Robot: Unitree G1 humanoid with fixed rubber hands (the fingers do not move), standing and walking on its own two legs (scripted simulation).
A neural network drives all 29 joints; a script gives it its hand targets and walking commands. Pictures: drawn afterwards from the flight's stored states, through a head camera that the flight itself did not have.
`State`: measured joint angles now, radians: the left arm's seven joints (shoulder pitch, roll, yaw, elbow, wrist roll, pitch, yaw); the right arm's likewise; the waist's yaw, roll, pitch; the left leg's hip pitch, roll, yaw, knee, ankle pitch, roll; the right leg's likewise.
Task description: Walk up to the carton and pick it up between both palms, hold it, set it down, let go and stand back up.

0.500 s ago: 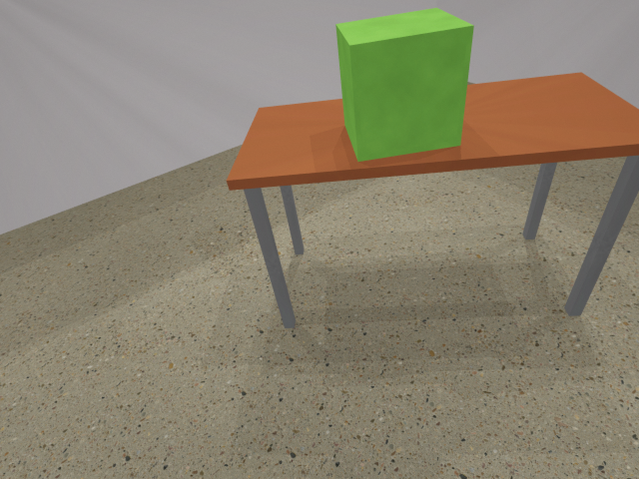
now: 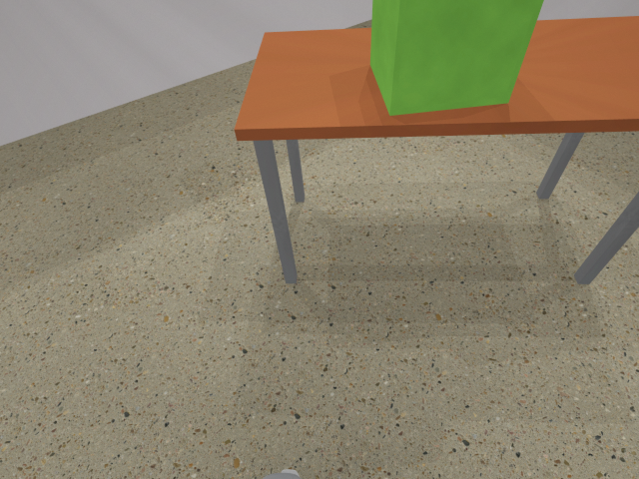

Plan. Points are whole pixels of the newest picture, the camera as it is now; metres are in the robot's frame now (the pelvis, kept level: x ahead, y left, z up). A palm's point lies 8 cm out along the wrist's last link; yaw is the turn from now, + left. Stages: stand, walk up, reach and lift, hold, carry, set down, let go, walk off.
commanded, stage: walk up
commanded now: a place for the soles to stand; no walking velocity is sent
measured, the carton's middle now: (444, 20) +1.03 -0.27 +0.10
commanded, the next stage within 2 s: none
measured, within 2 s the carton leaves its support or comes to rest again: neither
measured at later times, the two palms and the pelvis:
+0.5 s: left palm (47, 435) +0.22 +0.41 -0.10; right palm (532, 445) +0.19 -0.24 -0.07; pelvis +0.14 +0.09 +0.00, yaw +2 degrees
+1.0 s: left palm (75, 353) +0.36 +0.45 -0.14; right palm (457, 308) +0.39 -0.19 -0.08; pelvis +0.30 +0.14 -0.02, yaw -1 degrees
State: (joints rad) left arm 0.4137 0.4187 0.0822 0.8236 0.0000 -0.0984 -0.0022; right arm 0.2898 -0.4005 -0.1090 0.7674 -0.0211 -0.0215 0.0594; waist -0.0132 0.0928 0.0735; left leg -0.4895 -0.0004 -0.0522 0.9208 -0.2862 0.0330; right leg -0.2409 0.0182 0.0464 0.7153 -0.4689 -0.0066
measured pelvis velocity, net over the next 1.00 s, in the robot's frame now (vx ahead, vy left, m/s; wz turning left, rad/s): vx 0.30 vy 0.14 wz -0.01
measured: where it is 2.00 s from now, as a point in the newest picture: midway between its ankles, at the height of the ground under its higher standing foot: (319, 443)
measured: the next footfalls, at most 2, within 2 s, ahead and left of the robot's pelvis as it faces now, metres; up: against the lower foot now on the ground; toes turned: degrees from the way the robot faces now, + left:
right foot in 0.56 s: +0.19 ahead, -0.03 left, +0.00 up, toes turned +4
left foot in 0.88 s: +0.43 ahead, +0.25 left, +0.00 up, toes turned +0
